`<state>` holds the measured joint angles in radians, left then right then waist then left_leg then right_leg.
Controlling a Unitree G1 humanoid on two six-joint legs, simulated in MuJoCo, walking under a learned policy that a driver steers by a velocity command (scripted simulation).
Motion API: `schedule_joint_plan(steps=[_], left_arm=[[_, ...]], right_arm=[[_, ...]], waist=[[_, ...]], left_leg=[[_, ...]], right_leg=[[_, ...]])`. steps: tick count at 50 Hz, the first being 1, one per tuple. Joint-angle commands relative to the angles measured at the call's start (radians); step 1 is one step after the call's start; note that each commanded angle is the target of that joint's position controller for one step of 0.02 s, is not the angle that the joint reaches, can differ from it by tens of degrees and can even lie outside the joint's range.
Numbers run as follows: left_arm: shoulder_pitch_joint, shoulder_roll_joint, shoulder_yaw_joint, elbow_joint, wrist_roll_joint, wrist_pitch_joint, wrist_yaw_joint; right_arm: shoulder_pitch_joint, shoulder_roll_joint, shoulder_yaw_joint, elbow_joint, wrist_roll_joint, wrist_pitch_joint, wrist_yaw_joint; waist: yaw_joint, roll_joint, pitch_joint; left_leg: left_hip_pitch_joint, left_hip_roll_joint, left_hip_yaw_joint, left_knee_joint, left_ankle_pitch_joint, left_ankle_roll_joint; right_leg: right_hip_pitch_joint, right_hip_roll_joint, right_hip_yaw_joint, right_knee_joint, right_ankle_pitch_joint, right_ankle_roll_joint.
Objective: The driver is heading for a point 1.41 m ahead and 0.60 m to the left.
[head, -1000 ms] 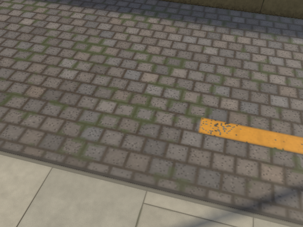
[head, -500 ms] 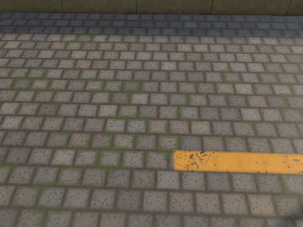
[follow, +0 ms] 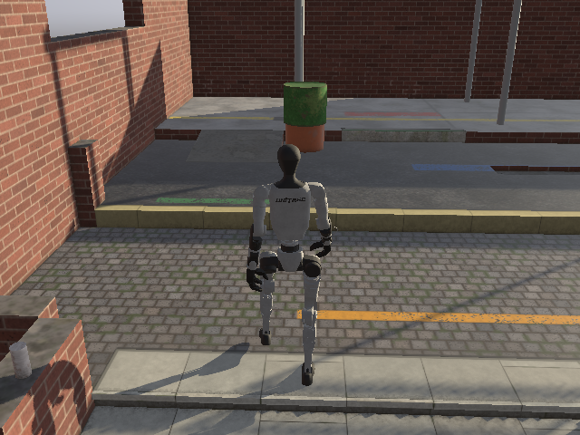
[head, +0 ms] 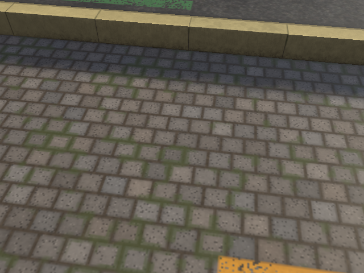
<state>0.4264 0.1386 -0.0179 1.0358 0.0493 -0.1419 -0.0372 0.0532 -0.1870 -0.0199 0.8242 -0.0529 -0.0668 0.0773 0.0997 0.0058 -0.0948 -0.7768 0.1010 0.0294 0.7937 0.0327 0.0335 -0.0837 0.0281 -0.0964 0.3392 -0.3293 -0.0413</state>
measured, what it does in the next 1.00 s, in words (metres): walks ahead, turning left: left foot, then right foot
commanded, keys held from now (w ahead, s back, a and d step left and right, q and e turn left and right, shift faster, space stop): q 1.00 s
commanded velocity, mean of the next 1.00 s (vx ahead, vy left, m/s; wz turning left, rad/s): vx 0.11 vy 0.00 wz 0.55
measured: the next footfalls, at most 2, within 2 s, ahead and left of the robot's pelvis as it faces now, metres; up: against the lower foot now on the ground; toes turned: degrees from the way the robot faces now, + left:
left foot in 0.12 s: +0.24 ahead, +0.15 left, +0.00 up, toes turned +7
right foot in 0.58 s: +0.31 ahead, -0.05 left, +0.00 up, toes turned +25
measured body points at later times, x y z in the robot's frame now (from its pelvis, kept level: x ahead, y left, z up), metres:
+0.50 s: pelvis +0.16 +0.05 -0.01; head +0.20 +0.06 +0.44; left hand +0.25 +0.35 -0.11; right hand +0.35 -0.20 -0.11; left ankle +0.20 +0.15 -0.74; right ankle +0.28 -0.08 -0.71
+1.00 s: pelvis +0.15 +0.06 -0.01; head +0.16 +0.09 +0.44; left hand +0.11 +0.37 -0.12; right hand +0.44 -0.07 -0.09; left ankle +0.10 +0.14 -0.74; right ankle +0.26 -0.06 -0.71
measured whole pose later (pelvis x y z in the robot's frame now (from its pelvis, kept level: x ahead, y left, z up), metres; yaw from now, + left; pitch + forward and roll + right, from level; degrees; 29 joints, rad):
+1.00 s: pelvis +0.15 +0.06 -0.01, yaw +36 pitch +2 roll -1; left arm 0.13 0.28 0.10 0.72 0.01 0.02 0.06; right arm 0.18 -0.26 -0.08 0.61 -0.01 0.05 0.01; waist 0.01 -0.04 0.01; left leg -0.37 -0.02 0.01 0.63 -0.32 0.04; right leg -0.50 -0.10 -0.03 0.88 -0.46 0.06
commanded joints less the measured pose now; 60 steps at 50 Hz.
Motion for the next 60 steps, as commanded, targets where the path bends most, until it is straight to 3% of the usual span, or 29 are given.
schedule_joint_plan(steps=[1,5,6,7,8,9,10,11,12,14,15,17,20,25,28,29,30,31,32,34,40,46,47,48,49,50,52,53,60], left_arm=[[0.023,0.177,0.051,-0.014,-0.011,-0.010,0.000],[-0.051,0.223,0.079,-0.068,-0.026,0.004,0.040],[-0.024,0.206,0.078,-0.080,-0.026,0.006,0.040],[0.109,0.115,0.054,-0.116,-0.011,0.006,0.050],[0.079,0.111,0.039,-0.146,0.005,0.008,0.032],[-0.140,0.171,0.067,-0.198,-0.016,0.029,0.014],[-0.205,0.196,0.082,-0.215,-0.011,0.036,0.021],[-0.153,0.222,0.097,-0.196,0.009,0.038,0.036],[-0.128,0.167,0.084,-0.189,0.029,0.034,0.042],[-0.128,0.116,0.074,-0.201,0.029,0.040,0.050],[-0.229,0.210,0.116,-0.217,-0.085,0.057,0.092],[-0.197,0.182,0.113,-0.231,-0.066,0.079,0.120],[-0.241,0.162,0.105,-0.252,-0.049,0.103,0.118],[-0.310,0.196,0.106,-0.305,-0.049,0.099,0.100],[-0.231,0.221,0.120,-0.299,-0.049,0.085,0.089],[-0.194,0.286,0.137,-0.307,-0.029,0.087,0.095],[-0.229,0.344,0.152,-0.319,0.009,0.100,0.094],[-0.250,0.294,0.146,-0.352,0.013,0.097,0.100],[-0.297,0.243,0.134,-0.374,-0.002,0.099,0.108],[-0.360,0.211,0.122,-0.390,-0.038,0.109,0.109],[-0.319,0.247,0.134,-0.389,-0.036,0.141,0.119],[-0.293,0.279,0.147,-0.371,-0.068,0.147,0.105],[-0.251,0.246,0.142,-0.351,-0.065,0.149,0.100],[-0.244,0.177,0.122,-0.385,-0.023,0.149,0.089],[-0.369,0.195,0.125,-0.447,-0.023,0.135,0.099],[-0.426,0.242,0.138,-0.453,-0.039,0.131,0.104],[-0.375,0.241,0.147,-0.406,-0.035,0.143,0.117],[-0.341,0.243,0.148,-0.395,-0.029,0.148,0.120],[-0.328,0.187,0.112,-0.393,-0.043,0.145,0.101]], right_arm=[[-0.131,-0.060,-0.024,-0.085,0.012,-0.006,-0.007],[-0.084,-0.143,-0.071,-0.071,0.039,-0.049,-0.029],[-0.016,-0.195,-0.091,-0.060,0.041,-0.066,-0.048],[0.149,-0.258,-0.101,-0.049,0.021,-0.060,-0.060],[0.345,-0.268,-0.100,-0.002,0.013,-0.054,-0.068],[0.420,-0.262,-0.117,0.050,0.001,-0.064,-0.079],[0.320,-0.270,-0.128,0.035,0.021,-0.070,-0.089],[0.197,-0.231,-0.122,0.005,0.038,-0.065,-0.094],[0.110,-0.193,-0.108,-0.021,0.050,-0.063,-0.088],[0.067,-0.165,-0.099,-0.059,0.043,-0.059,-0.072],[0.017,-0.202,-0.105,-0.101,0.070,-0.004,-0.074],[0.072,-0.244,-0.112,-0.119,0.055,0.041,-0.090],[0.059,-0.232,-0.107,-0.162,0.051,0.077,-0.108],[0.076,-0.227,-0.106,-0.188,0.058,0.093,-0.126],[0.074,-0.187,-0.093,-0.209,0.069,0.099,-0.129],[0.124,-0.121,-0.076,-0.211,0.063,0.102,-0.127],[0.136,-0.138,-0.084,-0.252,0.075,0.091,-0.123],[0.131,-0.221,-0.106,-0.242,0.060,0.075,-0.112],[0.140,-0.252,-0.120,-0.221,0.071,0.080,-0.105],[0.164,-0.221,-0.116,-0.194,0.066,0.107,-0.109],[0.051,-0.120,-0.069,-0.276,0.075,0.118,-0.093],[0.171,-0.157,-0.094,-0.247,0.073,0.127,-0.059],[0.215,-0.179,-0.105,-0.236,0.068,0.125,-0.064],[0.235,-0.306,-0.134,-0.256,0.061,0.119,-0.080],[0.244,-0.354,-0.137,-0.279,0.020,0.101,-0.073],[0.219,-0.312,-0.124,-0.284,0.006,0.083,-0.071],[0.095,-0.246,-0.102,-0.296,0.044,0.072,-0.086],[0.057,-0.222,-0.092,-0.300,0.059,0.073,-0.092],[0.096,-0.183,-0.068,-0.270,0.043,0.069,-0.107]], waist=[[-0.022,-0.074,0.119],[-0.074,-0.066,0.039],[-0.086,-0.029,-0.053],[-0.076,0.138,-0.340],[-0.153,0.218,-0.481],[-0.230,0.081,-0.283],[-0.186,0.059,-0.132],[-0.110,0.040,-0.080],[-0.054,0.035,-0.020],[-0.018,0.019,-0.031],[-0.064,-0.028,0.055],[-0.057,0.032,-0.018],[-0.073,0.100,-0.057],[-0.101,0.138,-0.082],[-0.051,0.127,-0.075],[-0.070,-0.028,-0.111],[-0.111,-0.345,-0.052],[-0.098,-0.299,-0.086],[-0.106,-0.205,-0.079],[-0.123,-0.129,-0.031],[-0.070,-0.195,-0.014],[-0.109,-0.197,-0.025],[-0.116,-0.104,-0.006],[-0.084,0.225,0.013],[-0.154,0.323,-0.022],[-0.168,0.199,-0.008],[-0.104,0.108,0.014],[-0.086,0.122,0.006],[-0.108,0.131,-0.024]], left_leg=[[0.045,-0.019,-0.003,-0.173,-0.006,0.023],[0.360,-0.132,0.070,-0.328,0.063,0.096],[0.585,-0.121,0.021,-0.299,0.292,0.165],[1.080,0.102,-0.281,-0.230,0.564,0.406],[1.291,0.297,-0.628,-0.377,0.561,0.522],[1.178,0.248,-0.579,-0.438,0.429,0.396],[0.974,0.201,-0.466,-0.467,0.333,0.333],[0.793,0.153,-0.395,-0.499,0.325,0.317],[0.626,0.125,-0.341,-0.531,0.320,0.310],[0.497,0.096,-0.320,-0.579,0.277,0.309],[0.465,0.071,-0.286,-0.514,0.312,0.257],[0.431,0.072,-0.294,-0.491,0.232,0.253],[0.346,0.027,-0.323,-0.495,-0.109,0.214],[0.398,0.009,-0.429,-0.441,-0.247,0.180],[0.358,-0.057,-0.429,-0.316,-0.228,0.115],[0.229,-0.136,-0.330,-0.107,-0.465,0.056],[0.030,-0.264,-0.131,0.107,-0.653,-0.008],[0.007,-0.194,-0.172,0.328,-0.626,-0.040],[0.030,-0.175,-0.166,0.425,-0.557,-0.055],[0.058,-0.151,-0.126,0.531,-0.463,-0.084],[0.191,-0.096,-0.017,0.190,-0.408,-0.104],[0.515,-0.144,0.076,-0.260,-0.278,-0.004],[0.627,-0.127,0.000,-0.364,-0.187,0.033],[0.778,0.155,-0.392,-0.409,0.101,0.138],[0.690,0.299,-0.595,-0.463,0.155,0.321],[0.659,0.251,-0.544,-0.482,0.027,0.309],[0.618,0.141,-0.400,-0.454,-0.071,0.187],[0.589,0.113,-0.356,-0.445,-0.043,0.167],[0.589,0.070,-0.310,-0.434,-0.063,0.176]], right_leg=[[0.109,-0.307,0.098,-0.098,0.638,-0.183],[0.142,-0.232,-0.038,0.095,0.933,-0.068],[0.055,-0.183,-0.059,0.218,0.860,-0.011],[-0.226,-0.087,-0.055,0.509,0.488,0.095],[-0.424,0.035,0.033,0.724,-0.294,0.137],[-0.570,-0.003,0.154,0.861,-0.305,0.104],[-0.596,-0.061,0.178,0.920,-0.277,0.088],[-0.525,-0.107,0.180,0.892,-0.242,0.081],[-0.468,-0.130,0.172,0.830,-0.182,0.068],[-0.376,-0.116,0.150,0.765,-0.137,0.072],[-0.482,-0.078,0.131,0.758,-0.106,0.098],[-0.475,-0.067,0.151,0.676,-0.046,0.111],[-0.429,-0.042,0.152,0.568,0.071,0.111],[-0.374,-0.010,0.189,0.378,0.085,0.120],[-0.159,-0.043,0.182,0.103,0.180,0.086],[-0.006,-0.260,0.349,0.071,0.278,0.006],[-0.012,-0.437,0.602,-0.004,0.485,-0.170],[-0.033,-0.480,0.656,-0.012,0.489,-0.240],[-0.061,-0.421,0.537,0.008,0.463,-0.209],[-0.120,-0.318,0.372,0.017,0.398,-0.143],[-0.104,-0.278,0.180,0.009,0.371,-0.145],[-0.176,-0.312,0.128,0.126,0.279,-0.088],[-0.286,-0.270,0.061,0.250,0.169,-0.018],[-0.588,-0.141,-0.060,0.590,-0.199,0.098],[-0.722,-0.045,0.089,0.777,-0.349,0.116],[-0.726,-0.061,0.154,0.879,-0.279,0.104],[-0.715,-0.086,0.172,0.874,-0.100,0.095],[-0.678,-0.087,0.168,0.875,-0.044,0.104],[-0.520,-0.084,0.152,0.637,0.034,0.124]])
